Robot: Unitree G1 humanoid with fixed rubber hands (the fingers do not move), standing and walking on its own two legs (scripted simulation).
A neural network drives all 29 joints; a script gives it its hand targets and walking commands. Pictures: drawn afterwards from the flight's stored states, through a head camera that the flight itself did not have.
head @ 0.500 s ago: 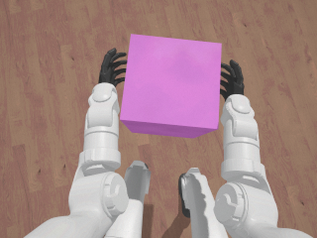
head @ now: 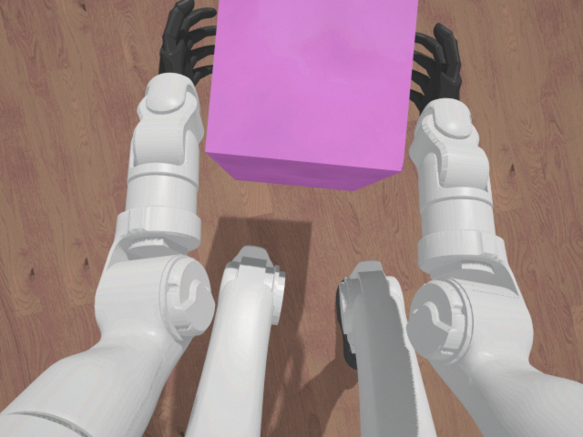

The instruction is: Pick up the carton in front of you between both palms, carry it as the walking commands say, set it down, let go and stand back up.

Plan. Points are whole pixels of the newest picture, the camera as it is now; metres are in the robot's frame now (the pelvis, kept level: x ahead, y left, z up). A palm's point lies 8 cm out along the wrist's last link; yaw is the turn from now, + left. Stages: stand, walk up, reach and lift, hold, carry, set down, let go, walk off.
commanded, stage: set down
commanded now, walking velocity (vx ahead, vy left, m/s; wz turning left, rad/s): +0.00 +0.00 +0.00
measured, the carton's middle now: (304, 106) +0.51 +0.05 -0.19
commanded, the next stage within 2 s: none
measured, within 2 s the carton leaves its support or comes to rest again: rests again in 1.66 s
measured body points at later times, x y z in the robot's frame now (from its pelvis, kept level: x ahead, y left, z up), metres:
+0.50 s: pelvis -0.01 +0.00 -0.10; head +0.36 +0.04 +0.17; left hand +0.54 +0.21 -0.25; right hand +0.55 -0.09 -0.26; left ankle +0.11 +0.12 -0.46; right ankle +0.09 -0.13 -0.46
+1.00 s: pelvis -0.01 +0.00 -0.12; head +0.35 +0.02 +0.15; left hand +0.53 +0.21 -0.28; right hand +0.55 -0.10 -0.28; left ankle +0.11 +0.12 -0.46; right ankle +0.09 -0.12 -0.46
